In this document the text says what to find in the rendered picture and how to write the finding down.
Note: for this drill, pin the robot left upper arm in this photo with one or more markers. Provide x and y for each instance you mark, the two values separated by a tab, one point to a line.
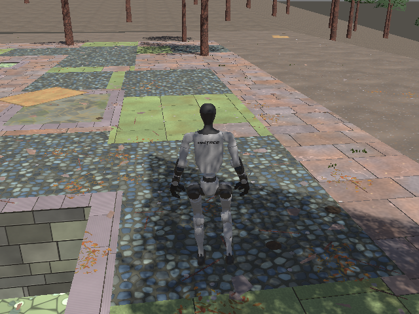
184	149

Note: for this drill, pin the right robot shin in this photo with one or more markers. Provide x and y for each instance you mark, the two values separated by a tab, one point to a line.
227	230

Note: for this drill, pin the left robot shin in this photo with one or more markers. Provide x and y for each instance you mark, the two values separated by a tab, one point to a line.
199	236

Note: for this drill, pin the robot right hand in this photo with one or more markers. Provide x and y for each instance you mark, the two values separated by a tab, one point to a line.
242	186

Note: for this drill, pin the left robot forearm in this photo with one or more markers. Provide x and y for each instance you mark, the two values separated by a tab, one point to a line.
177	174

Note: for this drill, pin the robot right upper arm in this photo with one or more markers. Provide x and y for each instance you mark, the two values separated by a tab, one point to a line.
232	148

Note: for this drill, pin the right robot forearm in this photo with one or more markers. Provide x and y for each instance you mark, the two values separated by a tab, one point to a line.
241	173

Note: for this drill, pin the robot shin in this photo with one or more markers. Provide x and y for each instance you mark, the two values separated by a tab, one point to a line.
227	230
199	236

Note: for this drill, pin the robot left hand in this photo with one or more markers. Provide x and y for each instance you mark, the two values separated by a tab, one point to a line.
178	188

